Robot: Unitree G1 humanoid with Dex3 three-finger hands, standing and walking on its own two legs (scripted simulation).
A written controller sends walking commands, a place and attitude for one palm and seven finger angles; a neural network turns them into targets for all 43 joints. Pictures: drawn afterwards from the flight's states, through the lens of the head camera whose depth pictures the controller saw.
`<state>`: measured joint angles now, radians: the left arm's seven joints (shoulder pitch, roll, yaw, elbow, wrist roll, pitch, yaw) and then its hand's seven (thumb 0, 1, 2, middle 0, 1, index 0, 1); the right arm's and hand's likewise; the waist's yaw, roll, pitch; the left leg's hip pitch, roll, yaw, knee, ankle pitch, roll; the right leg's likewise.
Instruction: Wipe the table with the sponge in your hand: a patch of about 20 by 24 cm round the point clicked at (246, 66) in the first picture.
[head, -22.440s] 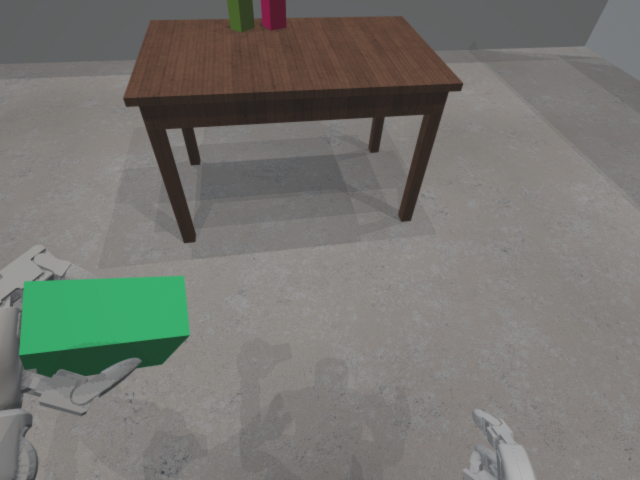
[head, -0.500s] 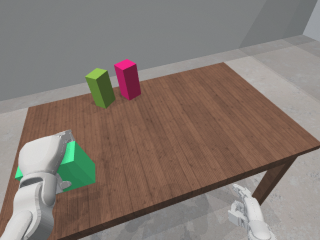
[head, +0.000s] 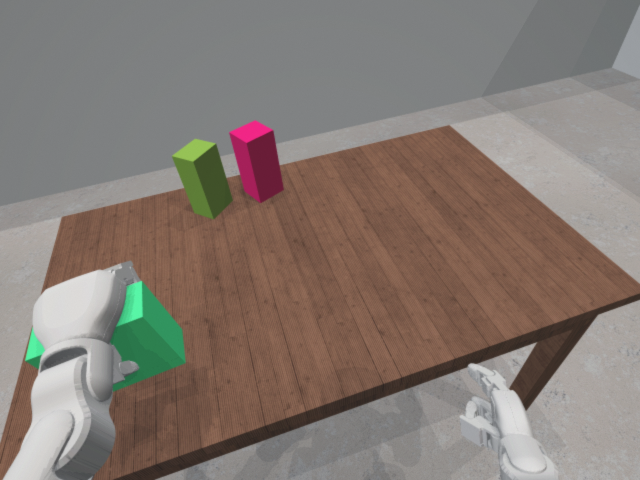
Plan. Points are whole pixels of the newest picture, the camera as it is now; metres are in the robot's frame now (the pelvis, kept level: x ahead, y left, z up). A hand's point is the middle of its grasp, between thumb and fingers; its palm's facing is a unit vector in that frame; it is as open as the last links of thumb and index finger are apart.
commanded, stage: move the sponge above the wiping area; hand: left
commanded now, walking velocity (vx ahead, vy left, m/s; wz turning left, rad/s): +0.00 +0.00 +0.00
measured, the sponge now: (122, 350) +0.22 +0.31 +0.05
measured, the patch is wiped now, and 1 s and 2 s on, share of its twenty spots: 0.00 0.00 0.00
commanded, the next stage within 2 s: none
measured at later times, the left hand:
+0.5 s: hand (124, 350) +0.21 +0.29 +0.07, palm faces +0.00 -0.12 -0.99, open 10.0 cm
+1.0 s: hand (143, 355) +0.22 +0.29 +0.04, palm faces -0.07 -0.15 -0.99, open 10.0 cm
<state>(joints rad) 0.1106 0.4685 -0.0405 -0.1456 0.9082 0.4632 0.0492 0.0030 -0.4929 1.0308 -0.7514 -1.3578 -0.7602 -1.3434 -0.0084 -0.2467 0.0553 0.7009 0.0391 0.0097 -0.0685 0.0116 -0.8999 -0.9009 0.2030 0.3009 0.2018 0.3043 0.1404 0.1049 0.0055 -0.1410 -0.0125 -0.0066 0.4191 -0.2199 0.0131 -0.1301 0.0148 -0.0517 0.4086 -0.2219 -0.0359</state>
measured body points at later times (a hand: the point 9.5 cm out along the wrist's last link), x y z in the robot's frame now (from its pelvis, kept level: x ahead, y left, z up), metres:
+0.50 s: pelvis +0.00 +0.00 +0.00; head -0.01 -0.05 +0.45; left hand +0.21 +0.29 +0.12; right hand +0.26 -0.21 -0.08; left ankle +0.01 +0.11 -0.74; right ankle +0.00 -0.10 -0.74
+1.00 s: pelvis +0.00 +0.00 +0.00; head -0.02 -0.04 +0.45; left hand +0.22 +0.29 +0.10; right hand +0.24 -0.21 -0.08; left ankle +0.01 +0.11 -0.74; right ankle +0.00 -0.10 -0.74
